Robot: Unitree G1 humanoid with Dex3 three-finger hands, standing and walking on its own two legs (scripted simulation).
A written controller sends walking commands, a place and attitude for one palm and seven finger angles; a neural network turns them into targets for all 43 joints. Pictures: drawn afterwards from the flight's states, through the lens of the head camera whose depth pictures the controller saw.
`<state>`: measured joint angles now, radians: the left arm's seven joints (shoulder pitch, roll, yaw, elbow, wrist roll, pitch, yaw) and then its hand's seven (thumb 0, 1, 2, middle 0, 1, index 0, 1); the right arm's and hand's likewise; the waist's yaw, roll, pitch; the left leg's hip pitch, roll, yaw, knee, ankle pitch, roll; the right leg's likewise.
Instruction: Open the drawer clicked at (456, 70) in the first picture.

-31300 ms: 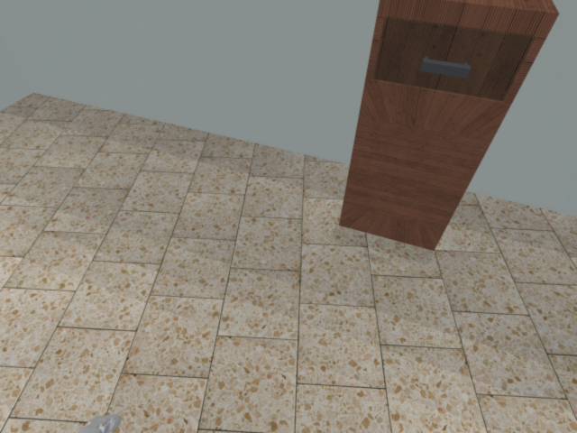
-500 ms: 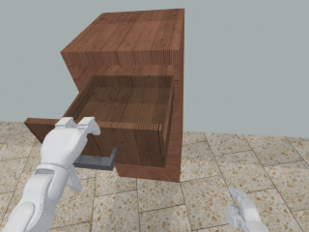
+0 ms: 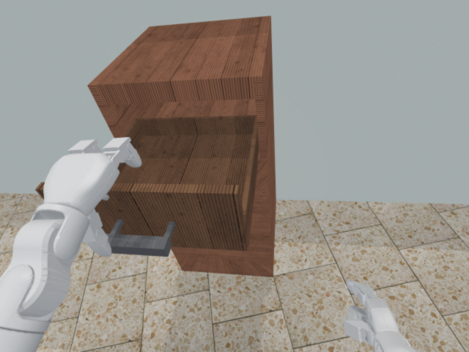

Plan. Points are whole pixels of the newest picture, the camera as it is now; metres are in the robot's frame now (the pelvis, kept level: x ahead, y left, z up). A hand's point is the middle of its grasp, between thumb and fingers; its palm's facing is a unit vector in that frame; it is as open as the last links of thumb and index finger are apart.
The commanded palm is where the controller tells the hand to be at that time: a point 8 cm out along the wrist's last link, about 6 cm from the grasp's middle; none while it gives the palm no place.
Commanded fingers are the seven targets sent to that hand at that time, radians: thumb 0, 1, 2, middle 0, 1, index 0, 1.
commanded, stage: lift the hand off the handle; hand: left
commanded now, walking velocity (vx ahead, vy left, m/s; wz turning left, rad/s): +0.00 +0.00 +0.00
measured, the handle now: (140, 235) +0.30 +0.24 +0.04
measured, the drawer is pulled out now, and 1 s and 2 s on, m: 0.30 0.30 0.30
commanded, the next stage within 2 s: draw the hand back to the body in 0.12 s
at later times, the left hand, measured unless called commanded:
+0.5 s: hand (90, 205) +0.25 +0.25 +0.18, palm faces +0.17 -0.04 -0.99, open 13.8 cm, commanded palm +0.21 +0.25 +0.24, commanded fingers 0.00 -0.50 0.30 -0.30 -1.20 -0.30 -1.20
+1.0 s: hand (78, 209) +0.22 +0.23 +0.21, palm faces +0.40 -0.79 -0.45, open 13.5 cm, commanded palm +0.17 +0.26 +0.24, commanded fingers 0.00 -0.15 0.45 -0.28 -0.98 -0.28 -0.98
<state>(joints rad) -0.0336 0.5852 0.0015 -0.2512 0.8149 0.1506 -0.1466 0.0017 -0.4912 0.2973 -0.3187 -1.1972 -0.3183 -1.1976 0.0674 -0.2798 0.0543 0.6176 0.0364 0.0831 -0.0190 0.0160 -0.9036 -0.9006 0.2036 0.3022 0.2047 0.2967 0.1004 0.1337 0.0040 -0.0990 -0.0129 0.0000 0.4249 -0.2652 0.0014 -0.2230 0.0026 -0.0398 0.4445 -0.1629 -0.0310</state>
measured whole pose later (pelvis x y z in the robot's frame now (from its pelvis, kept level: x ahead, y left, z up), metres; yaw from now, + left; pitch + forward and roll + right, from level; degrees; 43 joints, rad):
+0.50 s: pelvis +0.00 +0.00 +0.00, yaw +0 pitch -3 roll +1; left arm 0.07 0.61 0.08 -0.35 0.77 0.10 -0.12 0.00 -0.49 0.30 -0.32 -1.20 -0.32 -1.20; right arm 0.08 -0.28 0.05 0.61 0.03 0.06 -0.01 0.02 -0.90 -0.90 0.20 0.30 0.20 0.30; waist 0.11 0.13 0.00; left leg -0.13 -0.02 0.00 0.47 -0.28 0.00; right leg -0.25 0.00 -0.04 0.48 -0.18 -0.03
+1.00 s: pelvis +0.00 +0.00 +0.00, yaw +1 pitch -5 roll -1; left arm 0.26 0.38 0.32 -0.49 0.02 -0.11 0.04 0.00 -0.41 0.33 -0.31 -1.14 -0.31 -1.14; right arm 0.13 -0.20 0.07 0.60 0.01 -0.09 -0.06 0.02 -0.90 -0.90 0.20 0.30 0.21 0.30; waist 0.07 0.06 0.06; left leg -0.09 0.01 -0.02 0.47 -0.30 0.00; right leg -0.18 0.02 -0.06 0.43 -0.17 -0.03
